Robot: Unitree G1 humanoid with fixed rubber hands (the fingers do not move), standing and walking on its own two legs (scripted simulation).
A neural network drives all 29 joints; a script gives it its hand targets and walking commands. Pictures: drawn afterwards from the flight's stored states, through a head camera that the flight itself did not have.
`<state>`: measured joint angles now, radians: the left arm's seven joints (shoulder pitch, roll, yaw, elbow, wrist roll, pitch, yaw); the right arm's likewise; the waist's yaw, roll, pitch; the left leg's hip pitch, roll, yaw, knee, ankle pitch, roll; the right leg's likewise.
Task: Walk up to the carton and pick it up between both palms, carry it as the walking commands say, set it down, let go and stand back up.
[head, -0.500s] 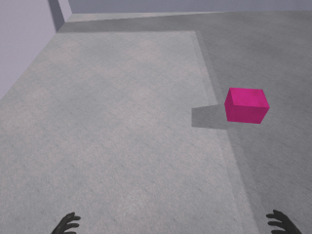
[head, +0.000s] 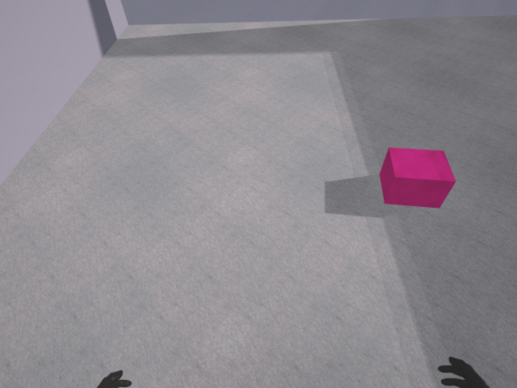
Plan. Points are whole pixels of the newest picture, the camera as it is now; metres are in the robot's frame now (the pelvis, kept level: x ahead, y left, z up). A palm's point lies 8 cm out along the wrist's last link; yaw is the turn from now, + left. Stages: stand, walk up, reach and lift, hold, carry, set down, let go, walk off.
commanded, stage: stand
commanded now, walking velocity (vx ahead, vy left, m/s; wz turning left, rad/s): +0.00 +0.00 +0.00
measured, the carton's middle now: (413, 177) +1.23 -0.69 -0.67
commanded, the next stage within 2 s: walk up in 0.20 s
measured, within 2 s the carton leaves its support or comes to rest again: neither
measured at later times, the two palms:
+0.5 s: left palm out of the picture +0.10 +0.30 -0.10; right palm out of the picture +0.11 -0.31 -0.09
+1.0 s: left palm (238, 367) +0.20 +0.08 -0.12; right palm out of the picture +0.17 -0.44 -0.14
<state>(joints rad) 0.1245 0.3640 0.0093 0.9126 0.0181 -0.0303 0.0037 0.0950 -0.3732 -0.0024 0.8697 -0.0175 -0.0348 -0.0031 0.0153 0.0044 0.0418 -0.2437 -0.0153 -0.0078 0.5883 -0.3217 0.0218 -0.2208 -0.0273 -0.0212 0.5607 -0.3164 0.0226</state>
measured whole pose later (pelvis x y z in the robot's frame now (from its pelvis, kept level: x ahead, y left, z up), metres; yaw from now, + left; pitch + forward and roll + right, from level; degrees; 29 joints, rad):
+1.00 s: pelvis +0.15 -0.17 -0.01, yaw -16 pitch +0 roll +1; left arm 0.37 0.21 0.03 0.98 0.02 -0.04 -0.01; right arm 0.18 -0.27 -0.04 0.94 -0.04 -0.01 0.04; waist 0.06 0.06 0.03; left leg -0.48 0.10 0.06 1.23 -0.38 -0.03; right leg -0.26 -0.01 -0.11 0.64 -0.38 -0.05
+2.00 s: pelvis +0.69 -0.40 +0.01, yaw -23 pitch +0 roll +2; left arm 0.30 0.17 0.04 1.00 0.02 -0.08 0.00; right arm 0.22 -0.25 -0.05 1.00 -0.02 -0.02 0.01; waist 0.04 0.02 0.04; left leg -0.45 0.08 0.07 1.05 -0.34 -0.02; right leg -0.23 -0.08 -0.14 0.44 -0.20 -0.03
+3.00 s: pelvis +0.83 -0.54 +0.02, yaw -25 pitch +0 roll +3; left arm 0.26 0.12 0.00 1.02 0.01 -0.03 0.04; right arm 0.21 -0.21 -0.04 1.09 0.00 0.08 -0.01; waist 0.02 0.04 0.02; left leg -0.26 0.03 -0.03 0.84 -0.31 -0.01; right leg -0.20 0.04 -0.13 0.30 -0.12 -0.11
